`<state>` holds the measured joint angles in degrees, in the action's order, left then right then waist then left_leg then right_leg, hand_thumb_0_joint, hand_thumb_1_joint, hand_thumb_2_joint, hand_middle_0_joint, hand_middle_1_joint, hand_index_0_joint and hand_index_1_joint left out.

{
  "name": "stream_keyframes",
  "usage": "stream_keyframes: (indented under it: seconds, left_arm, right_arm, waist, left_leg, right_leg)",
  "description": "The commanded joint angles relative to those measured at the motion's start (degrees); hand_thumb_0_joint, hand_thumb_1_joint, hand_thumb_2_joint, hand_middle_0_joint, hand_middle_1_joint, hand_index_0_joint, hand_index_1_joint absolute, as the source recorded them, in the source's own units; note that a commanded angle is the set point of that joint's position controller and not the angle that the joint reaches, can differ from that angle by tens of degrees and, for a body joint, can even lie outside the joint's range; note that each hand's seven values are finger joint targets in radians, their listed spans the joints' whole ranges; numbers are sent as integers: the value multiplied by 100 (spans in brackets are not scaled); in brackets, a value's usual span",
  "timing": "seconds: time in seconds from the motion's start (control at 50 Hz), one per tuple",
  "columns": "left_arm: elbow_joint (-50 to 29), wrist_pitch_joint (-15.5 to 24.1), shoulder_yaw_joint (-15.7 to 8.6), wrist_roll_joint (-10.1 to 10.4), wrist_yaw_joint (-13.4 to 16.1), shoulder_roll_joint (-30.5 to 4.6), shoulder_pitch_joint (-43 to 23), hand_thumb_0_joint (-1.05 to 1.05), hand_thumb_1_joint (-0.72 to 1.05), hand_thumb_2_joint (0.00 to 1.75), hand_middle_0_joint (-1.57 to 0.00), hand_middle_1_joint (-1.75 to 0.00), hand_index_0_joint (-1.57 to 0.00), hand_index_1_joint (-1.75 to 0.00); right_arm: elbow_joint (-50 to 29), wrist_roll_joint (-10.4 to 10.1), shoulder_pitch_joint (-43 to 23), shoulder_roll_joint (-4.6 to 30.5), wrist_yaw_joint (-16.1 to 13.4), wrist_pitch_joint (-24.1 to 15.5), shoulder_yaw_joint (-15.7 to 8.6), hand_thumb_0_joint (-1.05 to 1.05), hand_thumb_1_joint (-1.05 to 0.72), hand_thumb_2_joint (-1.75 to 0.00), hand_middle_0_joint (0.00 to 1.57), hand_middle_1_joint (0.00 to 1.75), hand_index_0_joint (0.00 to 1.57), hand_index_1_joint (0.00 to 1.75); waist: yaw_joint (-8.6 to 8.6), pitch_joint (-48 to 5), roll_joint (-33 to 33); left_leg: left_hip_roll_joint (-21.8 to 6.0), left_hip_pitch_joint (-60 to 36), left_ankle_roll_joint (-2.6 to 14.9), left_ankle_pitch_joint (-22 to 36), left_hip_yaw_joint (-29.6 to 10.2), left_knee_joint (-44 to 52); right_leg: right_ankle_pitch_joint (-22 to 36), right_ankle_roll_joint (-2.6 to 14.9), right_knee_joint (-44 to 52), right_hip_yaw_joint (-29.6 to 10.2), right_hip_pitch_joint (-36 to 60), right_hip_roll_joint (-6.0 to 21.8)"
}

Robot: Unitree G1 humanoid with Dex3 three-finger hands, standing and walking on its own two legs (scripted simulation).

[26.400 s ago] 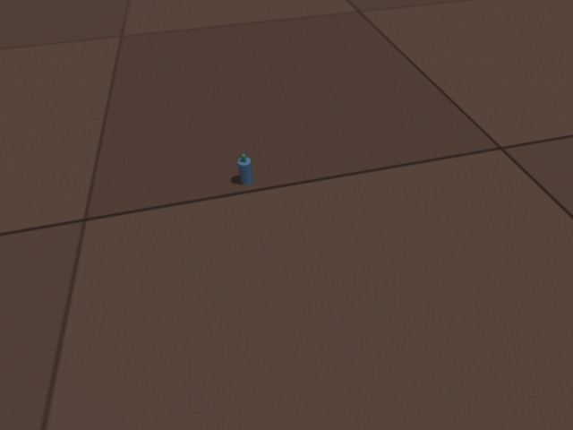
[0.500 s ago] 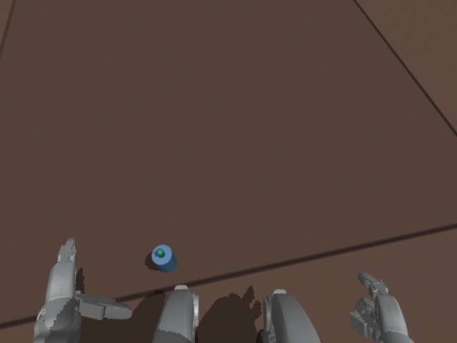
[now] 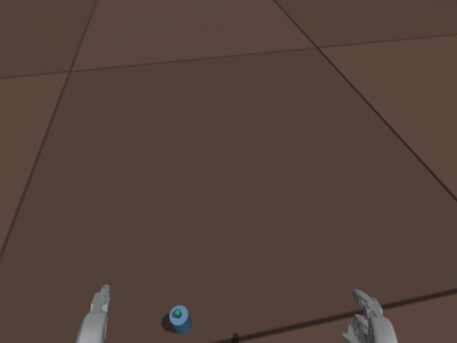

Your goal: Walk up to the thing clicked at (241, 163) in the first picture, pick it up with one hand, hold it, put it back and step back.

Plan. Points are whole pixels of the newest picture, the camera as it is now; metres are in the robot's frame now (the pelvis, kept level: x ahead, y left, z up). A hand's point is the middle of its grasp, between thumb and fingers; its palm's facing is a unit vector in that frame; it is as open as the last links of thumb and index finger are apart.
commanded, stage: home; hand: left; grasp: from the side
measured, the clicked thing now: (180, 318) +0.35 +0.20 -0.63
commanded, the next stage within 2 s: stand in 1.64 s
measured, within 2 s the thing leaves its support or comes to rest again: neither
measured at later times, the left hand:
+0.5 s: hand out of the picture +0.15 +0.17 -0.05, palm faces +0.11 -0.95 -0.28, open 17.6 cm
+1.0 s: hand out of the picture +0.14 +0.17 -0.05, palm faces +0.11 -0.95 -0.28, open 17.6 cm
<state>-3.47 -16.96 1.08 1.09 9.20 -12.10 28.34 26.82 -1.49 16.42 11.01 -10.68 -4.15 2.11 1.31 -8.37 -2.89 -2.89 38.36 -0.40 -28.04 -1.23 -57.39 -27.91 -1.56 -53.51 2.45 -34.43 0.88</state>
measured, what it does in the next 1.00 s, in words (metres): stands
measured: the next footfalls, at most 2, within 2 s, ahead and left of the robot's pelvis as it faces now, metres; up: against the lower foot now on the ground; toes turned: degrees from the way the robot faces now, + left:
none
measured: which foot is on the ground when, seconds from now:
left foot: down 0.00-1.00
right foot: down 0.00-1.00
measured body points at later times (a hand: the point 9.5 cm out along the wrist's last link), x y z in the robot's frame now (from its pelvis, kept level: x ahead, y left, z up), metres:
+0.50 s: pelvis -0.02 -0.01 +0.00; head +0.00 -0.01 +0.45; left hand +0.14 +0.22 -0.03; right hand +0.14 -0.26 -0.07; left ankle +0.01 +0.12 -0.68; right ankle -0.01 -0.14 -0.68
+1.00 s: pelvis -0.02 -0.01 +0.00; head +0.00 -0.01 +0.45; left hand +0.14 +0.22 -0.03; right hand +0.14 -0.26 -0.07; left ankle +0.01 +0.12 -0.68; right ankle -0.01 -0.14 -0.68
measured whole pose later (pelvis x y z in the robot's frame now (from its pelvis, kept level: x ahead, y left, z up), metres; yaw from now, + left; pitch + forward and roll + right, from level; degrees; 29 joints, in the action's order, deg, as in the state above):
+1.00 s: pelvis -0.02 -0.01 +0.00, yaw +0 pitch +7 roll -2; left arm 0.0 -14.3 0.5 0.9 7.5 -11.7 26.8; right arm 28.7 -0.8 16.2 12.2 -10.5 -7.6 1.5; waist 1.1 -5.6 -2.1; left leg -3.2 36.8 -1.4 -25.0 -1.7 -55.1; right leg -25.9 -0.4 -52.7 2.8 -33.6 0.5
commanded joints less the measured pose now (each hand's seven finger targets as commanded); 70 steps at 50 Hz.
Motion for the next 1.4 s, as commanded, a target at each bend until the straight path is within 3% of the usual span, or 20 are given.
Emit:
stream_keyframes:
  seconds: [0.0, 0.04, 0.06, 0.08, 0.1, 0.3, 0.46, 0.52, 0.6, 0.62, 0.7, 0.88, 0.92, 1.1, 1.28, 1.38]
  left_arm:
    - [-1087, 344, -438, -99, 7, -647, -411, 0, -57, 4, -5, -5, -5, -5]
    - [-990, 372, -296, -119, -33, -516, -325, 0, -61, 2, -4, -4, -4, -4]
    - [-1248, 392, -356, -106, -20, -615, -477, 0, -57, 4, -5, -5, -5, -5]
    - [-838, 363, -356, -124, -23, -525, -218, 0, -58, 4, -5, -5, -5, -5]
    - [-1211, 393, -295, -115, -25, -552, -449, 0, -61, 2, -4, -5, -4, -5]
    - [-589, 407, -418, -96, -71, -532, -131, 0, -60, 3, -4, -5, -4, -5]
    - [-920, 493, -431, -88, -96, -629, -333, 0, -59, 3, -5, -5, -4, -5]
    - [-776, 500, -410, -94, -89, -578, -315, 0, -57, 5, -5, -5, -5, -5]
    - [-770, 517, -297, -86, -99, -500, -423, 0, -56, 5, -5, -5, -5, -5]
    - [-724, 512, -395, -85, -93, -543, -293, 0, -57, 4, -5, -5, -5, -5]
    - [-749, 532, -350, -74, -103, -551, -419, 0, -56, 5, -5, -5, -5, -5]
    - [-734, 581, -405, -86, -104, -576, -335, 0, -59, 3, -5, -5, -4, -5]
    - [-726, 574, -377, -80, -101, -563, -351, 0, -59, 3, -5, -5, -5, -5]
    - [-703, 559, -377, -102, -107, -529, -190, 0, -58, 4, -5, -5, -5, -5]
    - [-814, 532, -439, -94, -93, -576, -291, 0, -58, 4, -5, -5, -5, -5]
    - [-820, 514, -351, -81, -101, -495, -317, 0, -58, 4, -5, -5, -5, -5]
  right_arm:
    - [-855, 92, -316, 768, -52, -411, -373, 0, -90, -90, 20, 30, 20, 30]
    - [-824, 113, -279, 760, -28, -444, -363, 0, -90, -90, 20, 30, 20, 30]
    - [-837, 110, -311, 778, -30, -469, -382, 0, -90, -90, 20, 30, 20, 30]
    - [-781, 124, -264, 744, -41, -477, -364, 0, -90, -90, 20, 30, 20, 30]
    - [-818, 118, -286, 771, -37, -499, -383, 0, -90, -90, 20, 30, 20, 30]
    - [-758, 106, -396, 780, -7, -518, -365, 0, -90, -90, 20, 30, 20, 30]
    - [-847, 106, -419, 771, -24, -563, -370, 0, -90, -90, 20, 30, 20, 30]
    - [-827, 100, -385, 774, -29, -594, -365, 0, -90, -90, 20, 30, 20, 30]
    - [-789, 109, -443, 774, -25, -620, -351, 0, -90, -90, 20, 30, 20, 30]
    - [-778, 108, -423, 774, -37, -626, -360, 0, -90, -90, 20, 30, 20, 30]
    - [-796, 101, -514, 758, -34, -671, -331, 0, -90, -90, 20, 30, 20, 30]
    - [-777, 108, -460, 779, -52, -680, -354, 0, -90, -90, 20, 30, 20, 30]
    - [-774, 103, -490, 767, -48, -703, -336, 0, -90, -90, 20, 30, 20, 30]
    - [-708, 121, -375, 805, -57, -684, -393, 0, -90, -90, 20, 30, 20, 30]
    - [-700, 123, -409, 749, -48, -673, -354, 0, -90, -90, 20, 30, 20, 30]
    - [-706, 121, -400, 771, -27, -654, -359, 0, -90, -90, 20, 30, 20, 30]
  waist:
    - [77, -349, 67]
    - [92, -469, -21]
    - [64, -520, -161]
    - [78, -556, -82]
    - [75, -605, -143]
    - [12, -129, 196]
    - [-10, -351, 76]
    - [53, -293, 156]
    - [52, -157, 157]
    - [29, -267, 197]
    - [5, 14, 232]
    - [22, -255, 199]
    - [19, -80, 200]
    - [23, -384, 222]
    - [-21, -314, 123]
    - [-3, -264, 32]
  left_leg:
    - [159, -677, 39, 1539, 32, 1008]
    - [148, -836, 7, 1669, 9, 1035]
    - [167, -864, 2, 1672, 11, 1035]
    - [167, -904, -1, 1745, 16, 1009]
    - [158, -984, -8, 1809, 15, 1037]
    - [199, -662, 40, 1239, 66, 1138]
    - [233, -705, 67, 1148, 140, 1113]
    - [226, -715, 78, 1019, 157, 1116]
    - [215, -662, 79, 717, 110, 1205]
    - [226, -671, 87, 786, 132, 1164]
    - [245, -503, 92, 393, 167, 1208]
    - [235, -626, 91, 773, 157, 1147]
    - [236, -575, 87, 615, 156, 1187]
    - [196, -819, 68, 1371, 125, 1083]
    - [212, -778, 69, 1355, 142, 1089]
    - [197, -795, 49, 1259, 98, 1178]
  right_leg:
    - [1382, 190, 801, 174, 154, -238]
    - [1453, 206, 751, 174, 249, -237]
    - [1463, 202, 774, 175, 269, -236]
    - [1540, 198, 772, 170, 302, -245]
    - [1585, 205, 776, 176, 333, -241]
    - [1119, 171, 1021, 164, 282, -228]
    - [1093, 162, 1080, 85, 331, -188]
    - [977, 158, 1099, 58, 248, -190]
    - [655, 172, 1134, 90, 154, -200]
    - [727, 165, 1155, 66, 212, -190]
    - [286, 157, 1295, -15, 79, -141]
    - [708, 168, 1143, 50, 188, -185]
    - [541, 170, 1182, 49, 129, -178]
    - [1280, 172, 999, 105, 278, -224]
    - [1291, 167, 1052, 91, 355, -193]
    - [1161, 194, 1005, 137, 298, -214]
